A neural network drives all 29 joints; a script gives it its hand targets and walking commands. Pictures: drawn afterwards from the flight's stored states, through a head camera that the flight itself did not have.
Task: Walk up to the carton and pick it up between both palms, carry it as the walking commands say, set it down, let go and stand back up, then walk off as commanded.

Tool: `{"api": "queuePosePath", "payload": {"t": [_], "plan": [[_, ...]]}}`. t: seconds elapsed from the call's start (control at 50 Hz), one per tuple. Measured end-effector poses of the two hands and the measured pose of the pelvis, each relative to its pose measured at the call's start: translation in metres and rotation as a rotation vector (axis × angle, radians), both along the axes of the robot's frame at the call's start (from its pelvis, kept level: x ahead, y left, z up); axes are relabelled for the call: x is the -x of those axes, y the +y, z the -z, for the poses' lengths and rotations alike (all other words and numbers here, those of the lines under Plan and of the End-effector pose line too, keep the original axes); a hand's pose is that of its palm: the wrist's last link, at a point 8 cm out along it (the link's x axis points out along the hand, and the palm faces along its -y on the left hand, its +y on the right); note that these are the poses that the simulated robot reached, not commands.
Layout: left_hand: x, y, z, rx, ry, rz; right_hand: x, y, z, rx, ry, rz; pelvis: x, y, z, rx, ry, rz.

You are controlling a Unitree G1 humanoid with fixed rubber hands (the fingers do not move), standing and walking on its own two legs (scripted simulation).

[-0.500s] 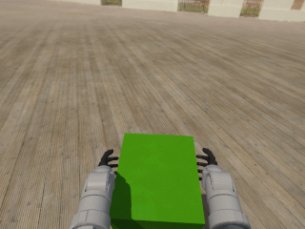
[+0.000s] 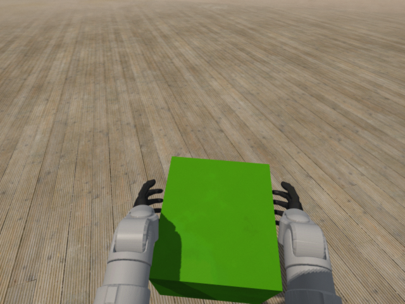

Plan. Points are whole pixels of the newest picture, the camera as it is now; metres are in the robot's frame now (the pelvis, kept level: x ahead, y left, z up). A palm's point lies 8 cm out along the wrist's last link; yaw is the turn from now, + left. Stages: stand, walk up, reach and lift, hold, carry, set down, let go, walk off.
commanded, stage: carry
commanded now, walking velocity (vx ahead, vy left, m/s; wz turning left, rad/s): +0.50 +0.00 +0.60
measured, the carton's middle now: (214, 229) +0.32 -0.01 -0.01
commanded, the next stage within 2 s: none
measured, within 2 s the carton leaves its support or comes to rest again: neither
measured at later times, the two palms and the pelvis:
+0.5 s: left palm (81, 189) +0.35 +0.27 +0.10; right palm (213, 157) +0.45 -0.01 +0.10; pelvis +0.16 +0.05 +0.00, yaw +17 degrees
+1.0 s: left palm (42, 145) +0.53 +0.46 +0.07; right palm (142, 113) +0.70 +0.21 +0.08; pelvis +0.39 +0.19 -0.01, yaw +37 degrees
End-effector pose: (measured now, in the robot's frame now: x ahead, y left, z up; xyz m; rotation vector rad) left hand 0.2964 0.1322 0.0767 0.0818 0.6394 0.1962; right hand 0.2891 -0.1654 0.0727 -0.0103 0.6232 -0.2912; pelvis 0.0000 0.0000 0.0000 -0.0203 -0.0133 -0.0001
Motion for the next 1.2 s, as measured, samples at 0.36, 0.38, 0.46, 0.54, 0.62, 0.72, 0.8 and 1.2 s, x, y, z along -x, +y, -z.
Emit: {"api": "queuePosePath", "payload": {"t": [0.36,0.38,0.46,0.54,0.62,0.72,0.8,1.2], "plan": [[-0.028,0.114,-0.033,0.073,-0.053,-0.325,-0.112,0.123,-0.041,-0.035,0.004,-0.298,-0.103,0.035,0.006,-0.047,0.076,-0.197],[-0.03,0.119,-0.031,0.082,-0.034,-0.341,-0.117,0.13,-0.04,-0.021,0.025,-0.317,-0.111,0.037,0.004,-0.042,0.078,-0.205],[-0.04,0.131,-0.022,0.091,0.037,-0.383,-0.141,0.145,-0.033,0.003,0.097,-0.361,-0.141,0.042,0.001,-0.022,0.061,-0.255],[-0.062,0.144,-0.018,0.071,0.073,-0.402,-0.174,0.161,-0.025,-0.016,0.116,-0.386,-0.178,0.054,0.002,0.006,0.072,-0.359],[-0.087,0.171,-0.022,0.057,0.076,-0.444,-0.213,0.195,-0.036,-0.016,0.084,-0.421,-0.212,0.076,-0.003,-0.004,0.092,-0.405],[-0.126,0.221,-0.026,0.054,-0.008,-0.497,-0.271,0.257,-0.045,-0.055,-0.012,-0.477,-0.254,0.114,0.009,-0.031,0.092,-0.44],[-0.156,0.257,-0.02,0.065,0.032,-0.536,-0.308,0.296,-0.033,-0.029,0.041,-0.52,-0.292,0.143,0.006,-0.016,0.104,-0.445],[-0.276,0.456,-0.006,0.061,0.013,-0.858,-0.505,0.554,-0.013,-0.079,0.034,-0.828,-0.485,0.295,0.014,-0.013,0.131,-0.758]]}}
